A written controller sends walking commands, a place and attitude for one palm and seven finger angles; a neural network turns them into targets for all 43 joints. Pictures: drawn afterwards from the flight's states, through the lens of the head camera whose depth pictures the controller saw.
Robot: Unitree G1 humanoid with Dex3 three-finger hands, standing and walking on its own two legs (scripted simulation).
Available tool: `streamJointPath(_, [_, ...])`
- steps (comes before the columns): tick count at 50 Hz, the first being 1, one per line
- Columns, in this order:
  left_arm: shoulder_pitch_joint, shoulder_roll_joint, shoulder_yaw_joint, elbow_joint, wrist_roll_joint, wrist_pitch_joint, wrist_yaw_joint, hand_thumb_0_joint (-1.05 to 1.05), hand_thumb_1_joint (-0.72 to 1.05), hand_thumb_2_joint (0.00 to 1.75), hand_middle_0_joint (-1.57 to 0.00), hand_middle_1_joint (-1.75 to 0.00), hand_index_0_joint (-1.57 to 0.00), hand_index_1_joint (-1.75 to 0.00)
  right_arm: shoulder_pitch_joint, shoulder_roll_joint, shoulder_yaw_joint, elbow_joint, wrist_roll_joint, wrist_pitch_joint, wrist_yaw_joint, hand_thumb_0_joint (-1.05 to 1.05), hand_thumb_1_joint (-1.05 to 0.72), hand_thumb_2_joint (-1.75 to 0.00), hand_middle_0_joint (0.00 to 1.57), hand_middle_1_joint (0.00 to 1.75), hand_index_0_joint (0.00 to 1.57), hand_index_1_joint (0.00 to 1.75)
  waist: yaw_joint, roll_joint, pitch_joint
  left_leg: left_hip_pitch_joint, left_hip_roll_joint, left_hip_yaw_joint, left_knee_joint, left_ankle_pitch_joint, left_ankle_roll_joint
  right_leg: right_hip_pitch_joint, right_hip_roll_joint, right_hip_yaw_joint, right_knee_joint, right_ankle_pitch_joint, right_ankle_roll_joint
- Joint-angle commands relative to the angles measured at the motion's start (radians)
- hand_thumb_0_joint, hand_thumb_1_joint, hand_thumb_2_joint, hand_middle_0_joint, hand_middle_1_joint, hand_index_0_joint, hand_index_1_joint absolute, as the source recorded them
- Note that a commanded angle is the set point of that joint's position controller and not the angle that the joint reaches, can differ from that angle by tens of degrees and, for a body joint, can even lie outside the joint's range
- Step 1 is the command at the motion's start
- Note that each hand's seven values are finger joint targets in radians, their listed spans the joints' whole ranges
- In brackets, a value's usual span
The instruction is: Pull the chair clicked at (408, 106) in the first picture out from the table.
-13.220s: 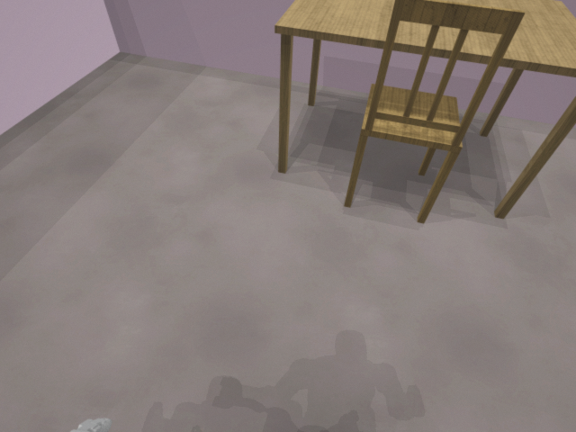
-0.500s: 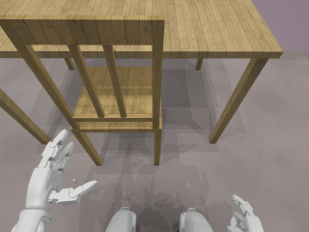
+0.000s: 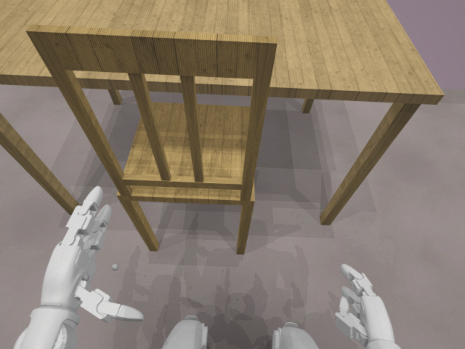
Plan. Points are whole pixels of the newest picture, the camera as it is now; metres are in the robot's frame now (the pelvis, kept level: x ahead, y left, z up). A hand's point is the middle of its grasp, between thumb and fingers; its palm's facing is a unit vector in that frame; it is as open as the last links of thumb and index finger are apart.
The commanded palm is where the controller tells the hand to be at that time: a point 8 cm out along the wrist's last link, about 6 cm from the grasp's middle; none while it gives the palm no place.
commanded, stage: raise the hand toward the chair's back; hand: left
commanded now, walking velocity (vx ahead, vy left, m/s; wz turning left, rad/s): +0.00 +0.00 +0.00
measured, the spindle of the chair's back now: (154, 136) +0.51 +0.21 +0.02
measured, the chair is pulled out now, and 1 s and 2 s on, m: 0.00 0.00 0.00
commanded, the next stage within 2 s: aim the fingers beside a spindle in 0.74 s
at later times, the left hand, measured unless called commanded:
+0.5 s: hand (117, 250) +0.25 +0.20 +0.05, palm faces +0.03 -1.00 -0.07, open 16.9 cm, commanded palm +0.23 +0.25 +0.06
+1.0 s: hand (122, 250) +0.25 +0.19 +0.05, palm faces +0.04 -1.00 -0.06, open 16.9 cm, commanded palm +0.24 +0.25 +0.05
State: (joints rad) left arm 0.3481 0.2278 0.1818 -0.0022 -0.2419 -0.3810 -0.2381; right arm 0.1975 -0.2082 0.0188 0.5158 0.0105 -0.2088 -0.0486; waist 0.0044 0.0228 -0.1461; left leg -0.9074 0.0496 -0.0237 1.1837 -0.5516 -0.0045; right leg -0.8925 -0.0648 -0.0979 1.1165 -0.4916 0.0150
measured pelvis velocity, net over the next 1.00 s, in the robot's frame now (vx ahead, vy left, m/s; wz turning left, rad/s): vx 0.00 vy -0.01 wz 0.00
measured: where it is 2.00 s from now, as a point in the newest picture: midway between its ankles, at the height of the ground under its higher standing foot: outside the picture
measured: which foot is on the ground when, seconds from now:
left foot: down 0.00-1.00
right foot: down 0.00-1.00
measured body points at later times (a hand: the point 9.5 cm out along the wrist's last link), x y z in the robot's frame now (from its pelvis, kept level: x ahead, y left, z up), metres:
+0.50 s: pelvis +0.00 +0.00 +0.01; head +0.07 +0.00 +0.45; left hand +0.24 +0.25 +0.06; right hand +0.16 -0.26 -0.07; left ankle +0.01 +0.12 -0.65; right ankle +0.03 -0.14 -0.65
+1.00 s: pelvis +0.00 -0.01 +0.00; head +0.07 -0.01 +0.45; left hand +0.25 +0.24 +0.05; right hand +0.18 -0.25 -0.08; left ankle +0.01 +0.12 -0.65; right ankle +0.03 -0.14 -0.65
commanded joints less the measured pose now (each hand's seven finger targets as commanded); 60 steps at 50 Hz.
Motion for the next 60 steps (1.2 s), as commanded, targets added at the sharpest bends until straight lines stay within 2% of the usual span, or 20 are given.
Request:
streamJointPath(1, [-0.084,0.126,0.086,-0.203,-0.023,-0.062,0.003,0.0,-0.5,0.3,-0.06,-0.08,-0.06,-0.08,0.006,-0.157,-0.07,-0.129,0.006,-0.047,-0.011,0.0,-0.9,-0.9,0.2,0.3,0.2,0.3,-0.017,0.04,-0.216,0.168,-0.047,-0.011,-0.212,0.278,0.01,0.144,0.068,0.002,-0.141,0.167,-0.034])
streamJointPath(4, [-0.09,0.143,0.103,-0.17,-0.026,-0.056,-0.002,0.0,-0.5,0.3,-0.06,-0.08,-0.06,-0.08,0.005,-0.161,-0.069,-0.125,0.008,-0.047,-0.013,0.0,-0.9,-0.9,0.2,0.3,0.2,0.3,-0.02,0.017,-0.205,0.152,-0.047,-0.008,-0.213,0.265,0.013,0.153,0.069,0.007,-0.156,0.155,-0.032])
streamJointPath(7, [-0.115,0.142,0.101,-0.188,-0.031,-0.058,-0.009,0.0,-0.5,0.3,-0.06,-0.08,-0.06,-0.08,0.012,-0.162,-0.067,-0.122,0.008,-0.052,-0.013,0.0,-0.9,-0.9,0.2,0.3,0.2,0.3,-0.018,0.057,-0.228,0.183,-0.047,-0.007,-0.22,0.3,0.011,0.165,0.065,0.007,-0.156,0.188,-0.034])
streamJointPath(10, [-0.114,0.15,0.118,-0.163,-0.039,-0.057,-0.012,0.0,-0.5,0.3,-0.06,-0.08,-0.06,-0.08,0.013,-0.163,-0.069,-0.114,0.01,-0.055,-0.015,0.0,-0.9,-0.9,0.2,0.3,0.2,0.3,-0.019,0.027,-0.23,0.173,-0.048,-0.004,-0.225,0.293,0.013,0.186,0.065,0.011,-0.169,0.184,-0.031])
streamJointPath(16, [-0.105,0.147,0.118,-0.137,-0.042,-0.067,-0.008,0.0,-0.5,0.3,-0.06,-0.08,-0.06,-0.08,0.013,-0.165,-0.074,-0.102,0.012,-0.06,-0.01,0.0,-0.9,-0.9,0.2,0.3,0.2,0.3,-0.014,0.05,-0.223,0.18,-0.047,0.004,-0.234,0.315,0.011,0.199,0.061,0.014,-0.176,0.208,-0.031])
streamJointPath(18, [-0.102,0.141,0.117,-0.125,-0.045,-0.071,-0.007,0.0,-0.5,0.3,-0.06,-0.08,-0.06,-0.08,0.013,-0.166,-0.077,-0.101,0.012,-0.059,-0.009,0.0,-0.9,-0.9,0.2,0.3,0.2,0.3,-0.014,0.022,-0.223,0.169,-0.049,0.006,-0.234,0.303,0.012,0.207,0.061,0.017,-0.181,0.2,-0.029])
streamJointPath(22, [-0.114,0.155,0.122,-0.138,-0.035,-0.091,0.005,0.0,-0.5,0.3,-0.06,-0.08,-0.06,-0.08,0.012,-0.166,-0.078,-0.1,0.009,-0.06,-0.006,0.0,-0.9,-0.9,0.2,0.3,0.2,0.3,-0.012,0.056,-0.217,0.179,-0.047,0.007,-0.24,0.312,0.011,0.199,0.059,0.017,-0.174,0.206,-0.032])
streamJointPath(25, [-0.111,0.152,0.126,-0.125,-0.035,-0.105,0.011,0.0,-0.5,0.3,-0.06,-0.08,-0.06,-0.08,0.016,-0.165,-0.079,-0.095,0.007,-0.057,-0.005,0.0,-0.9,-0.9,0.2,0.3,0.2,0.3,-0.018,0.022,-0.225,0.173,-0.046,0.007,-0.233,0.318,0.013,0.204,0.06,0.018,-0.172,0.217,-0.029])
streamJointPath(31, [-0.129,0.144,0.112,-0.103,-0.039,-0.106,-0.002,0.0,-0.5,0.3,-0.06,-0.08,-0.06,-0.08,0.006,-0.167,-0.075,-0.1,0.011,-0.052,-0.006,0.0,-0.9,-0.9,0.2,0.3,0.2,0.3,-0.021,0.029,-0.206,0.149,-0.05,0.014,-0.232,0.255,0.016,0.199,0.057,0.033,-0.19,0.163,-0.026])
streamJointPath(34, [-0.13,0.157,0.122,-0.106,-0.041,-0.104,-0.007,0.0,-0.5,0.3,-0.06,-0.08,-0.06,-0.08,0.008,-0.167,-0.074,-0.097,0.01,-0.053,-0.009,0.0,-0.9,-0.9,0.2,0.3,0.2,0.3,-0.023,0.004,-0.223,0.147,-0.049,0.011,-0.226,0.277,0.02,0.218,0.058,0.035,-0.187,0.189,-0.026])
streamJointPath(38, [-0.142,0.149,0.115,-0.125,-0.043,-0.109,-0.011,0.0,-0.5,0.3,-0.06,-0.08,-0.06,-0.08,0.007,-0.162,-0.073,-0.096,0.011,-0.055,-0.009,0.0,-0.9,-0.9,0.2,0.3,0.2,0.3,-0.022,0.035,-0.23,0.16,-0.05,0.013,-0.222,0.283,0.018,0.213,0.055,0.037,-0.185,0.199,-0.026])
streamJointPath(40, [-0.132,0.145,0.119,-0.098,-0.043,-0.104,-0.01,0.0,-0.5,0.3,-0.06,-0.08,-0.06,-0.08,0.006,-0.16,-0.072,-0.095,0.011,-0.052,-0.01,0.0,-0.9,-0.9,0.2,0.3,0.2,0.3,-0.024,0.004,-0.216,0.147,-0.051,0.013,-0.22,0.28,0.019,0.219,0.056,0.038,-0.189,0.199,-0.024])
streamJointPath(44, [-0.169,0.155,0.122,-0.069,-0.042,-0.1,-0.016,0.0,-0.5,0.3,-0.06,-0.08,-0.06,-0.08,0.005,-0.164,-0.07,-0.087,0.01,-0.051,-0.012,0.0,-0.9,-0.9,0.2,0.3,0.2,0.3,-0.032,-0.006,-0.193,0.12,-0.05,0.012,-0.209,0.252,0.02,0.197,0.057,0.044,-0.191,0.165,-0.023])
streamJointPath(45, [-0.203,0.151,0.114,-0.065,-0.038,-0.106,-0.019,0.0,-0.5,0.3,-0.06,-0.08,-0.06,-0.08,0.007,-0.167,-0.069,-0.084,0.011,-0.052,-0.012,0.0,-0.9,-0.9,0.2,0.3,0.2,0.3,-0.04,0.005,-0.196,0.119,-0.051,0.013,-0.202,0.248,0.02,0.187,0.054,0.048,-0.187,0.166,-0.023])
streamJointPath(47, [-0.229,0.146,0.108,-0.065,-0.039,-0.112,-0.022,0.0,-0.5,0.3,-0.06,-0.08,-0.06,-0.08,0.01,-0.167,-0.068,-0.084,0.008,-0.056,-0.012,0.0,-0.9,-0.9,0.2,0.3,0.2,0.3,-0.033,0.034,-0.214,0.13,-0.052,0.012,-0.201,0.255,0.019,0.178,0.052,0.044,-0.175,0.17,-0.026])
streamJointPath(50, [-0.275,0.147,0.098,-0.037,-0.037,-0.112,-0.025,0.0,-0.5,0.3,-0.06,-0.08,-0.06,-0.08,0.009,-0.172,-0.066,-0.084,0.008,-0.056,-0.013,0.0,-0.9,-0.9,0.2,0.3,0.2,0.3,-0.04,0.011,-0.22,0.114,-0.051,0.01,-0.194,0.238,0.021,0.175,0.052,0.05,-0.174,0.151,-0.025])
streamJointPath(53, [-0.279,0.157,0.111,-0.041,-0.035,-0.113,-0.022,0.0,-0.5,0.3,-0.06,-0.08,-0.06,-0.08,0.014,-0.172,-0.07,-0.082,0.007,-0.057,-0.012,0.0,-0.9,-0.9,0.2,0.3,0.2,0.3,-0.027,0.039,-0.264,0.133,-0.05,0.012,-0.19,0.278,0.019,0.184,0.051,0.046,-0.156,0.195,-0.028])
streamJointPath(57, [-0.309,0.15,0.106,-0.01,-0.031,-0.103,-0.011,0.0,-0.5,0.3,-0.06,-0.08,-0.06,-0.08,0.016,-0.173,-0.07,-0.082,0.006,-0.048,-0.006,0.0,-0.9,-0.9,0.2,0.3,0.2,0.3,-0.03,0.033,-0.263,0.116,-0.05,0.014,-0.187,0.269,0.018,0.174,0.049,0.047,-0.151,0.189,-0.026])
streamJointPath(59, [-0.318,0.175,0.132,0.031,-0.026,-0.098,-0.002,0.0,-0.5,0.3,-0.06,-0.08,-0.06,-0.08,0.019,-0.177,-0.071,-0.08,0.005,-0.04,-0.007,0.0,-0.9,-0.9,0.2,0.3,0.2,0.3,-0.027,0.001,-0.25,0.088,-0.048,0.012,-0.185,0.257,0.019,0.176,0.053,0.05,-0.149,0.173,-0.026])
streamJointPath(60, [-0.334,0.173,0.132,0.015,-0.023,-0.103,0.0,0.0,-0.5,0.3,-0.06,-0.08,-0.06,-0.08,0.019,-0.176,-0.071,-0.081,0.005,-0.039,-0.005,0.0,-0.9,-0.9,0.2,0.3,0.2,0.3,-0.026,0.023,-0.277,0.101,-0.049,0.015,-0.182,0.27,0.018,0.178,0.051,0.051,-0.141,0.19,-0.026])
